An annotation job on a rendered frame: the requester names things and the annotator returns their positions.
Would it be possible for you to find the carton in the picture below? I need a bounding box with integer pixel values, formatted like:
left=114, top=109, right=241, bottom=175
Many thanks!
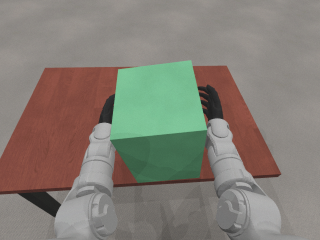
left=110, top=60, right=207, bottom=183

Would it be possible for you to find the robot right upper arm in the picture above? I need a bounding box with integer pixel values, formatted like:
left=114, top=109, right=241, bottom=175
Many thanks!
left=215, top=188, right=309, bottom=240

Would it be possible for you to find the left robot hand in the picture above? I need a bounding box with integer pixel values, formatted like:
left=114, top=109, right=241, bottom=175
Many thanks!
left=98, top=94, right=115, bottom=124

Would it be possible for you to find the right robot hand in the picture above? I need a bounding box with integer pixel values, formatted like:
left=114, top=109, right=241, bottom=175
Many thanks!
left=197, top=85, right=224, bottom=121

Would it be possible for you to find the table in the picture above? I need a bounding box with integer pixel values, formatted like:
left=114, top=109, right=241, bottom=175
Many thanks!
left=0, top=65, right=281, bottom=218

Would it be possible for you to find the robot left forearm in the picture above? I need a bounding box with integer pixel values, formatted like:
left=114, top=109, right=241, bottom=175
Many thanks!
left=54, top=122, right=116, bottom=236

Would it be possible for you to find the robot left upper arm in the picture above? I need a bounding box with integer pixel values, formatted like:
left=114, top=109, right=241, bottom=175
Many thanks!
left=46, top=192, right=118, bottom=240

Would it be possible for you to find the robot right forearm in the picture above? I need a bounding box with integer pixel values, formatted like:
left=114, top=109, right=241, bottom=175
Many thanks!
left=205, top=118, right=268, bottom=198

